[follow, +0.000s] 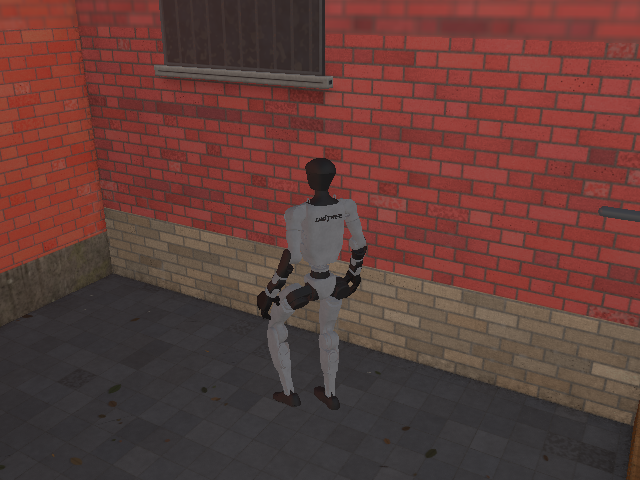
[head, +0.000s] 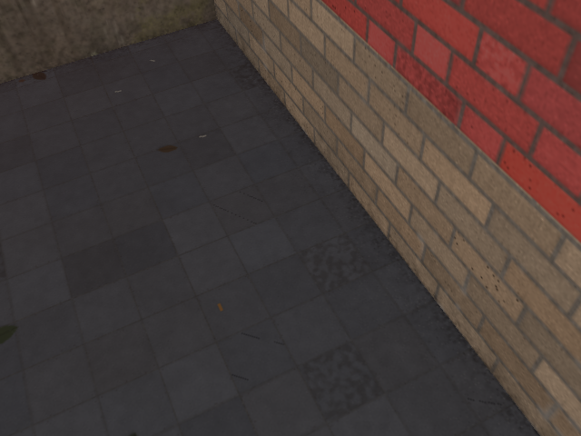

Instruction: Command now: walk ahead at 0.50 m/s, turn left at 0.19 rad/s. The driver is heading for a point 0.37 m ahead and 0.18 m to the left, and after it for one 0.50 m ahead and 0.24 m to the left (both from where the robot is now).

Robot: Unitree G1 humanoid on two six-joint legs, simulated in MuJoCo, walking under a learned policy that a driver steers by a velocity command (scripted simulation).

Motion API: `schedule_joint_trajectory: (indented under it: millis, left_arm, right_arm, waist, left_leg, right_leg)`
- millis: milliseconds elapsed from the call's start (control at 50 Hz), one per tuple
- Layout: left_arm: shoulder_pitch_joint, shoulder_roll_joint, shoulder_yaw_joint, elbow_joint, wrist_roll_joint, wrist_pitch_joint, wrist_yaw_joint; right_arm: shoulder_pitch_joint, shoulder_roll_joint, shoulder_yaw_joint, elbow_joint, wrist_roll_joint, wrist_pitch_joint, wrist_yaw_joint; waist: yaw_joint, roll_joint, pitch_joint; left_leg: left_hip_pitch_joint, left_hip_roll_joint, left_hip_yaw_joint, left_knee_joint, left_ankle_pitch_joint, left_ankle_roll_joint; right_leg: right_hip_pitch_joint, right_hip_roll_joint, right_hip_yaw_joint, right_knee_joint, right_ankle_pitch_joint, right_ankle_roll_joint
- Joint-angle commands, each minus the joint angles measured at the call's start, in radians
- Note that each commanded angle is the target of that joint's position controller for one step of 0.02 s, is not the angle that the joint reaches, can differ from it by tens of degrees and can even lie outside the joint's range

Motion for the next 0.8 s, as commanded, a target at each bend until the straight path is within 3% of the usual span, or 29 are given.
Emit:
schedule_joint_trajectory:
  millis: [20,80,120,220,280,320,340,360,380,400,420,440,460,500,540,580,620,660,740,760,800]
  left_arm:
    - [0.029,0.111,0.027,-0.019,-0.005,-0.036,0.002]
    - [0.049,0.092,0.021,0.007,-0.008,-0.047,0.002]
    - [0.075,0.086,0.016,0.027,-0.011,-0.051,0.014]
    - [0.139,0.092,0.011,0.079,-0.005,-0.048,0.037]
    - [0.133,0.125,0.013,0.083,0.009,-0.032,0.049]
    - [0.123,0.177,0.027,0.072,0.018,-0.012,0.053]
    - [0.110,0.187,0.030,0.057,0.013,-0.005,0.052]
    - [0.104,0.155,0.021,0.018,0.003,-0.012,0.046]
    - [0.140,0.075,0.011,-0.047,-0.024,-0.025,0.014]
    - [0.041,0.129,0.019,-0.063,-0.013,-0.032,0.014]
    - [-0.021,0.117,0.010,-0.083,-0.019,-0.044,0.012]
    - [-0.010,0.103,0.006,-0.076,-0.020,-0.046,0.015]
    - [-0.018,0.100,0.006,-0.079,-0.003,-0.030,0.017]
    - [0.001,0.093,0.007,-0.094,0.022,0.010,0.007]
    - [-0.012,0.076,0.005,-0.111,0.028,0.035,-0.003]
    - [-0.078,0.086,0.006,-0.134,0.029,0.044,-0.006]
    - [-0.155,0.090,0.003,-0.151,0.020,0.043,0.000]
    - [-0.196,0.073,-0.008,-0.164,0.015,0.038,-0.003]
    - [-0.252,0.082,-0.015,-0.171,0.002,0.024,-0.003]
    - [-0.244,0.090,-0.014,-0.167,0.003,0.019,-0.001]
    - [-0.146,0.123,-0.003,-0.132,0.007,0.008,0.008]
  right_arm:
    - [-0.005,-0.049,-0.019,-0.044,0.000,0.006,0.006]
    - [-0.090,-0.042,-0.021,-0.071,-0.004,0.004,0.010]
    - [-0.152,-0.025,-0.016,-0.089,-0.008,-0.007,0.013]
    - [-0.298,-0.011,-0.001,-0.147,-0.010,-0.013,0.030]
    - [-0.258,-0.030,-0.003,-0.139,-0.010,-0.009,0.026]
    - [-0.091,-0.073,-0.022,-0.087,-0.015,-0.016,0.012]
    - [0.059,-0.112,-0.042,-0.038,-0.024,-0.026,0.003]
    - [0.189,-0.194,-0.071,-0.013,-0.035,-0.027,-0.014]
    - [0.108,-0.282,-0.098,-0.047,-0.017,-0.011,-0.016]
    - [0.121,-0.266,-0.105,-0.045,0.015,0.004,-0.016]
    - [0.074,-0.219,-0.096,-0.042,0.024,0.004,-0.026]
    - [0.041,-0.162,-0.080,-0.036,0.022,0.001,-0.028]
    - [0.013,-0.132,-0.070,-0.039,0.024,-0.007,-0.031]
    - [0.010,-0.115,-0.060,-0.037,0.036,-0.016,-0.025]
    - [0.029,-0.149,-0.068,-0.030,0.038,-0.028,-0.021]
    - [0.059,-0.166,-0.074,-0.027,0.038,-0.032,-0.028]
    - [0.096,-0.146,-0.068,-0.018,0.039,-0.025,-0.035]
    - [0.128,-0.137,-0.064,-0.011,0.046,-0.017,-0.039]
    - [0.173,-0.124,-0.054,-0.002,0.031,-0.002,-0.052]
    - [0.169,-0.125,-0.053,-0.002,0.026,0.000,-0.055]
    - [0.129,-0.137,-0.053,-0.011,0.023,-0.003,-0.063]
  waist:
    - [0.000,-0.097,0.018]
    - [0.011,-0.107,0.042]
    - [0.028,-0.106,0.059]
    - [0.049,-0.107,0.105]
    - [0.010,-0.153,0.041]
    - [-0.059,-0.181,-0.064]
    - [-0.129,-0.145,-0.154]
    - [-0.181,-0.048,-0.256]
    - [-0.080,0.221,-0.353]
    - [-0.110,0.033,-0.328]
    - [-0.092,-0.025,-0.207]
    - [-0.040,-0.093,-0.105]
    - [-0.006,-0.107,-0.062]
    - [0.027,-0.071,-0.066]
    - [0.038,-0.045,-0.059]
    - [0.020,-0.012,-0.031]
    - [-0.010,-0.001,0.000]
    - [-0.037,0.025,-0.020]
    - [-0.080,0.033,-0.051]
    - [-0.076,0.037,-0.050]
    - [-0.027,0.044,-0.063]
  left_leg:
    - [-0.123,0.006,-0.062,-0.039,0.123,0.004]
    - [-0.156,-0.014,-0.049,-0.150,0.248,0.005]
    - [-0.159,-0.020,-0.013,-0.228,0.302,0.003]
    - [-0.141,-0.038,0.091,-0.436,0.294,0.038]
    - [-0.009,-0.118,0.169,-0.490,0.153,0.097]
    - [0.170,-0.180,0.180,-0.492,0.036,0.146]
    - [0.372,-0.187,0.134,-0.567,0.046,0.184]
    - [0.617,-0.001,-0.110,-0.577,-0.060,0.244]
    - [0.915,0.271,-0.720,-0.690,0.004,0.427]
    - [0.917,0.245,-0.705,-0.750,0.136,0.401]
    - [0.782,0.225,-0.520,-0.745,0.267,0.363]
    - [0.620,0.187,-0.420,-0.760,0.432,0.320]
    - [0.519,0.138,-0.351,-0.769,0.506,0.290]
    - [0.429,0.075,-0.273,-0.787,0.554,0.261]
    - [0.380,0.039,-0.244,-0.804,0.557,0.247]
    - [0.364,0.015,-0.242,-0.831,0.512,0.224]
    - [0.397,0.001,-0.217,-0.815,0.649,0.179]
    - [0.451,-0.020,-0.172,-0.770,0.814,0.145]
    - [0.544,-0.008,-0.180,-0.702,0.880,0.106]
    - [0.558,0.002,-0.192,-0.676,0.887,0.101]
    - [0.559,0.017,-0.226,-0.589,0.932,0.083]
  right_leg:
    - [0.055,-0.282,0.138,-0.198,0.221,-0.082]
    - [0.078,-0.265,0.061,-0.215,0.237,-0.060]
    - [0.109,-0.262,0.016,-0.217,0.261,-0.041]
    - [0.238,-0.285,-0.068,-0.186,0.455,-0.010]
    - [0.312,-0.299,-0.120,-0.007,0.895,0.011]
    - [0.313,-0.318,-0.138,0.287,1.094,0.006]
    - [0.218,-0.308,-0.140,0.520,0.947,0.014]
    - [-0.009,-0.269,-0.145,0.834,0.574,0.030]
    - [-0.473,-0.004,-0.060,1.218,-0.339,0.093]
    - [-0.597,-0.047,0.140,1.274,-0.273,0.069]
    - [-0.604,-0.100,0.148,1.197,-0.169,0.063]
    - [-0.544,-0.135,0.130,1.093,-0.142,0.067]
    - [-0.492,-0.155,0.132,1.029,-0.154,0.079]
    - [-0.406,-0.157,0.118,0.927,-0.157,0.106]
    - [-0.395,-0.150,0.091,0.829,-0.129,0.127]
    - [-0.433,-0.155,0.080,0.729,-0.045,0.145]
    - [-0.469,-0.146,0.069,0.620,0.018,0.154]
    - [-0.452,-0.124,0.056,0.516,0.084,0.144]
    - [-0.394,-0.071,0.047,0.372,0.141,0.106]
    - [-0.367,-0.060,0.053,0.338,0.126,0.094]
    - [-0.245,-0.037,0.075,0.256,0.091,0.057]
